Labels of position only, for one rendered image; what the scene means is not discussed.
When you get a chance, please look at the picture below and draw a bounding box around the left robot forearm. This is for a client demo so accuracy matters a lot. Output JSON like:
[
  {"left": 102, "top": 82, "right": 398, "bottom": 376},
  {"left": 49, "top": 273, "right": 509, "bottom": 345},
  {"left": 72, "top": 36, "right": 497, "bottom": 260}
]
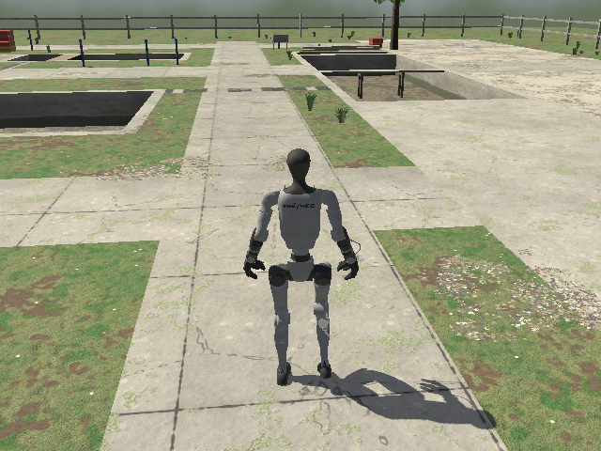
[{"left": 245, "top": 228, "right": 263, "bottom": 263}]

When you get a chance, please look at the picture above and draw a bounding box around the right robot forearm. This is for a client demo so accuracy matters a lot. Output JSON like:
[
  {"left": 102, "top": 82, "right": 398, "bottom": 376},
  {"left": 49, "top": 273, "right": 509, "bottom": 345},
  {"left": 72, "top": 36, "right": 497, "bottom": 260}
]
[{"left": 337, "top": 227, "right": 356, "bottom": 264}]

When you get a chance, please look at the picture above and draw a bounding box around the robot shin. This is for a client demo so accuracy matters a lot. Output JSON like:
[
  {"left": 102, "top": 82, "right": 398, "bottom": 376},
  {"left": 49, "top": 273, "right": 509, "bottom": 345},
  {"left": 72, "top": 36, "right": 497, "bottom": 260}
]
[
  {"left": 316, "top": 302, "right": 330, "bottom": 366},
  {"left": 274, "top": 312, "right": 288, "bottom": 373}
]

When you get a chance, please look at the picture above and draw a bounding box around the robot right upper arm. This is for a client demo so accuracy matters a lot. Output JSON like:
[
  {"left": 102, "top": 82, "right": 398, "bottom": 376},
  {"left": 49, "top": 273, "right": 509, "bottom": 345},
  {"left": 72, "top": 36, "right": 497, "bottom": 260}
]
[{"left": 318, "top": 189, "right": 346, "bottom": 241}]

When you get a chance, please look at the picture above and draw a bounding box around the robot left upper arm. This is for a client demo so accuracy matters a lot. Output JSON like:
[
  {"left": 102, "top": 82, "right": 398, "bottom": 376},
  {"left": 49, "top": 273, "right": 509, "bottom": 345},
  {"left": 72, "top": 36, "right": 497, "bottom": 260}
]
[{"left": 254, "top": 190, "right": 280, "bottom": 242}]

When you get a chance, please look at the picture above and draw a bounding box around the right robot shin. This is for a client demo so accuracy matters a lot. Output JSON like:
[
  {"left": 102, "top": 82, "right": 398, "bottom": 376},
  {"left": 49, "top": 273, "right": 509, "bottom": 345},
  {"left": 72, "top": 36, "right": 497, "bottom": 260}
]
[{"left": 316, "top": 302, "right": 330, "bottom": 366}]

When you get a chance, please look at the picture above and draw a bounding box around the left robot shin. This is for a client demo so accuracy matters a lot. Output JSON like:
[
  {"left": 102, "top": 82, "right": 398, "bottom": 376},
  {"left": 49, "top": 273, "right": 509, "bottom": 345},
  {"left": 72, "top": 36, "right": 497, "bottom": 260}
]
[{"left": 274, "top": 312, "right": 288, "bottom": 373}]

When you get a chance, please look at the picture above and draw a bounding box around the robot right hand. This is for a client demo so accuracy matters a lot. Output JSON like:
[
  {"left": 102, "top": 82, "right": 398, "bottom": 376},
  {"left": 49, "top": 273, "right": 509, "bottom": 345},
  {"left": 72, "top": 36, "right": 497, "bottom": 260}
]
[{"left": 337, "top": 258, "right": 359, "bottom": 280}]

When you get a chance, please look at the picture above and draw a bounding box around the robot left hand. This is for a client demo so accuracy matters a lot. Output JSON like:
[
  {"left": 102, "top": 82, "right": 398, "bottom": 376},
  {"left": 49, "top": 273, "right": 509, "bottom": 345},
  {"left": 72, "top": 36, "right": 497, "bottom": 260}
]
[{"left": 243, "top": 259, "right": 266, "bottom": 279}]

